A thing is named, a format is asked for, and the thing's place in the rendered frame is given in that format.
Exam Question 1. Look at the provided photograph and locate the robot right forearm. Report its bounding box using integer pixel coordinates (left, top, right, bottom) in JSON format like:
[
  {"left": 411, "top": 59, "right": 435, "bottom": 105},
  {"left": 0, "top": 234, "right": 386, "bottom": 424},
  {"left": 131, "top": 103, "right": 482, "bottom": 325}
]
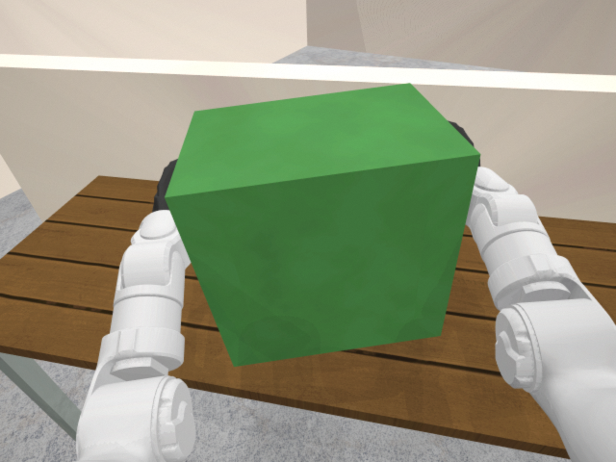
[{"left": 466, "top": 167, "right": 616, "bottom": 332}]

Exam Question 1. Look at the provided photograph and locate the left robot hand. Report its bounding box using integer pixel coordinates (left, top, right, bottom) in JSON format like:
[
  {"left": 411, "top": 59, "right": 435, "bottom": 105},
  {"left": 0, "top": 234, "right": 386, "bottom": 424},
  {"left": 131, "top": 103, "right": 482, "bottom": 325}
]
[{"left": 152, "top": 159, "right": 178, "bottom": 213}]

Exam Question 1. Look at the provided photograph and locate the robot left forearm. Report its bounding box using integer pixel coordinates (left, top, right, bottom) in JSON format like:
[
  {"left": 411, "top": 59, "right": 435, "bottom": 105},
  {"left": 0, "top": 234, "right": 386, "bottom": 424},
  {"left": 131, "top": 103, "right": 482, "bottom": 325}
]
[{"left": 76, "top": 210, "right": 191, "bottom": 461}]

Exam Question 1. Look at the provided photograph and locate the carton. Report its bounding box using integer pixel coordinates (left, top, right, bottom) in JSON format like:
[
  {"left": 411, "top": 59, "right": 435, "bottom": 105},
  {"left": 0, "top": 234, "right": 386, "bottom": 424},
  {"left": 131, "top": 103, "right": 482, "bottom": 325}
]
[{"left": 165, "top": 83, "right": 480, "bottom": 367}]

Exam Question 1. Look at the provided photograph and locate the left robot upper arm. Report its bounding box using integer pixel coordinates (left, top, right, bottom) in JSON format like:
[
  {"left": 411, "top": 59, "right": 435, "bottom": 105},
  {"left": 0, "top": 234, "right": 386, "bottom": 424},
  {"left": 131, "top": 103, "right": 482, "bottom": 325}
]
[{"left": 73, "top": 375, "right": 196, "bottom": 462}]

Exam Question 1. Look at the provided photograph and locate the right robot upper arm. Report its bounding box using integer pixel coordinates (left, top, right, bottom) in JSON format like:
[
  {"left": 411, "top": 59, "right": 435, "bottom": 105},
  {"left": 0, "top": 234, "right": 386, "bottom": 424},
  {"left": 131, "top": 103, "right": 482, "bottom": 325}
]
[{"left": 496, "top": 298, "right": 616, "bottom": 462}]

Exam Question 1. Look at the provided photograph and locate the table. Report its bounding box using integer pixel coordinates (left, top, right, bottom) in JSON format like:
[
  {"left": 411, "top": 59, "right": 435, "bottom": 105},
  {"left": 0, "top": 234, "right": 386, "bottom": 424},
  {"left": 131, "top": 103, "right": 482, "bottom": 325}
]
[{"left": 0, "top": 175, "right": 616, "bottom": 459}]

